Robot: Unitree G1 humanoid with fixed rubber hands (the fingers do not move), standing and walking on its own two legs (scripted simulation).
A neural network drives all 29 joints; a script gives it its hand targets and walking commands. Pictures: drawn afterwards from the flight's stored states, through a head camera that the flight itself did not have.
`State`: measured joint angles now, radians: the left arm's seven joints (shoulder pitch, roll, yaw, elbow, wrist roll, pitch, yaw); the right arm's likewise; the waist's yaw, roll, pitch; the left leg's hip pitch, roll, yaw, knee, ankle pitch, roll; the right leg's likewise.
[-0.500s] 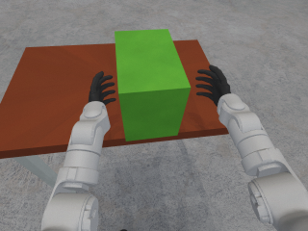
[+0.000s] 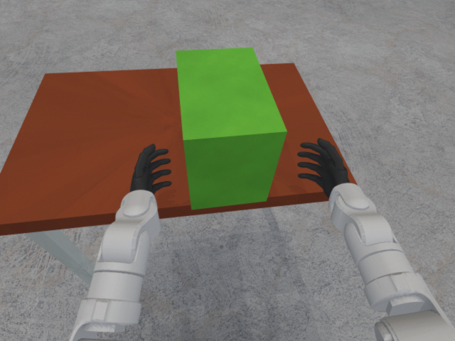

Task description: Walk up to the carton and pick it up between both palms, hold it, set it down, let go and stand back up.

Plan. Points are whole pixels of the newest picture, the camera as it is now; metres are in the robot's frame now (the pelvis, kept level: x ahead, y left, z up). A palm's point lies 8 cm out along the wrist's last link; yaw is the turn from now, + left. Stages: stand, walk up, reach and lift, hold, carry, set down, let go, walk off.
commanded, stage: set down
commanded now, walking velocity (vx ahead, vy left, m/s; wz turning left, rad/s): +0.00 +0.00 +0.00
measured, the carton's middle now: (222, 128) +0.52 +0.05 +0.05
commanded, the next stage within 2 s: let go in 1.12 s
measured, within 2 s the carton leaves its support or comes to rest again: neither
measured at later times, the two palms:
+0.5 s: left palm (141, 216) +0.31 +0.17 +0.04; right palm (347, 221) +0.32 -0.18 +0.04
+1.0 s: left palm (125, 261) +0.25 +0.20 -0.02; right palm (357, 253) +0.28 -0.20 +0.00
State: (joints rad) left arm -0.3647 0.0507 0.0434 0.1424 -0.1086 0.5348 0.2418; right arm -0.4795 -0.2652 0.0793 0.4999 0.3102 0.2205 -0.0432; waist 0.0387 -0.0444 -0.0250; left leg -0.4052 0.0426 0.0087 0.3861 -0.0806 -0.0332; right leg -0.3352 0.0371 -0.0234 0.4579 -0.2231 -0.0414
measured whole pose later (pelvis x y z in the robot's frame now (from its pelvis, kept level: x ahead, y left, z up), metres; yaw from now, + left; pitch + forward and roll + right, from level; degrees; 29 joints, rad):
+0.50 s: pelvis +0.01 +0.00 +0.00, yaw +0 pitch +3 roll +1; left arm -0.12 0.07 0.00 0.09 -0.11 0.33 0.23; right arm -0.15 -0.26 0.08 0.32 0.28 0.08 0.02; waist 0.03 -0.05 0.01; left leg -0.32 0.04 0.02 0.35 -0.09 -0.04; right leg -0.26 0.04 -0.01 0.44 -0.24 -0.05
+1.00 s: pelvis +0.03 -0.01 +0.01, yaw +0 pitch +0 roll +1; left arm 0.11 0.09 0.06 0.25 -0.04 0.11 0.13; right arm 0.03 -0.22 0.05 0.40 0.21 -0.06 0.02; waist 0.03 -0.06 0.05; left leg -0.20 0.04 0.01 0.31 -0.10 -0.04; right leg -0.13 0.04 -0.01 0.38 -0.24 -0.05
